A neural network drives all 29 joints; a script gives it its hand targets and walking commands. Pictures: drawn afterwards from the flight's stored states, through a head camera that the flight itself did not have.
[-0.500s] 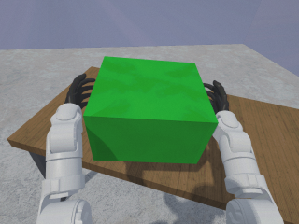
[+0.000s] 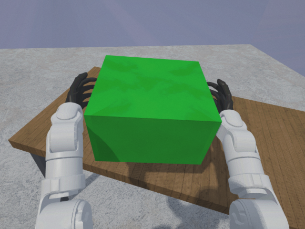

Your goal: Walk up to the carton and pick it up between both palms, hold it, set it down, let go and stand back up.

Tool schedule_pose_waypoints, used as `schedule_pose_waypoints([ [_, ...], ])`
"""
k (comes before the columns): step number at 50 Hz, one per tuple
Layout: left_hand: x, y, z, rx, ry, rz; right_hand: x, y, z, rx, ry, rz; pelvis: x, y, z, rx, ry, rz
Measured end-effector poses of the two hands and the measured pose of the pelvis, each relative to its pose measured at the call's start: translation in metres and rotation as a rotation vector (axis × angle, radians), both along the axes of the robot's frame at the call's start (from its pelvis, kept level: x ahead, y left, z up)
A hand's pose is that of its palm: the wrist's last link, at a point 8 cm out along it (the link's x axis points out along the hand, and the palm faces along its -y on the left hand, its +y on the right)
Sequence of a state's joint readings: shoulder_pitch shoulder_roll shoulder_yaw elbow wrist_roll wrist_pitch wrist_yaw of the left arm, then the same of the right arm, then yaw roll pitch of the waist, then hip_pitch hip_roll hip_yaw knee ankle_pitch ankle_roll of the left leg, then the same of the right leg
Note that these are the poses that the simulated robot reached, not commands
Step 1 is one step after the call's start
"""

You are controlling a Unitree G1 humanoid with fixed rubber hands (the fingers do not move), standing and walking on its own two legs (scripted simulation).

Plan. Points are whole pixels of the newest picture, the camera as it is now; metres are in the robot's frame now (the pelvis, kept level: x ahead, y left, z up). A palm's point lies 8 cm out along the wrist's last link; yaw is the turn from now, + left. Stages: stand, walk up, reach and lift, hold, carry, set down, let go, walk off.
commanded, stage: hold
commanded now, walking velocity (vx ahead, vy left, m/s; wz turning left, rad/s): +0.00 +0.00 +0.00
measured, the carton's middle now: (151, 107) +0.40 -0.01 +0.15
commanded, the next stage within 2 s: none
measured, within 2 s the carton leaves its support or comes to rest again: neither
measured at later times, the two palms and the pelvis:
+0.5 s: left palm (75, 104) +0.36 +0.18 +0.19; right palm (223, 110) +0.35 -0.19 +0.18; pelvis +0.00 +0.00 +0.00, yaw +0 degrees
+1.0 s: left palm (75, 104) +0.36 +0.18 +0.19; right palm (223, 111) +0.35 -0.19 +0.18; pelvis +0.00 +0.00 +0.00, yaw +0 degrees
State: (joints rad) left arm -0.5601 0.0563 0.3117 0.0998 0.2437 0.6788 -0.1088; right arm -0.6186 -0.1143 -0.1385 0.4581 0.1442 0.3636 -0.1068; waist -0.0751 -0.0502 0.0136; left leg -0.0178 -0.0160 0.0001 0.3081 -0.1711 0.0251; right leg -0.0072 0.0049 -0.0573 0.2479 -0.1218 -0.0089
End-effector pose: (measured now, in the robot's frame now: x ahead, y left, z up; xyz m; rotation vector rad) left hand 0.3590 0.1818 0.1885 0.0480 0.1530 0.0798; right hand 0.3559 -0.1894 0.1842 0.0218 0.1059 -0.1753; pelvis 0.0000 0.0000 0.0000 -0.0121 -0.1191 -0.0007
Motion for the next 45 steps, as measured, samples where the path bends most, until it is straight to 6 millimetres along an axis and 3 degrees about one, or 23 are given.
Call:
schedule_pose_waypoints([
  [45, -0.0003, -0.0006, -0.0017, 0.004, 0.002, -0.006, -0.0021, -0.0005, -0.0027, 0.000, 0.001, -0.006, -0.0018, -0.0020, -0.0002, 0.001, -0.004, 0.003],
])
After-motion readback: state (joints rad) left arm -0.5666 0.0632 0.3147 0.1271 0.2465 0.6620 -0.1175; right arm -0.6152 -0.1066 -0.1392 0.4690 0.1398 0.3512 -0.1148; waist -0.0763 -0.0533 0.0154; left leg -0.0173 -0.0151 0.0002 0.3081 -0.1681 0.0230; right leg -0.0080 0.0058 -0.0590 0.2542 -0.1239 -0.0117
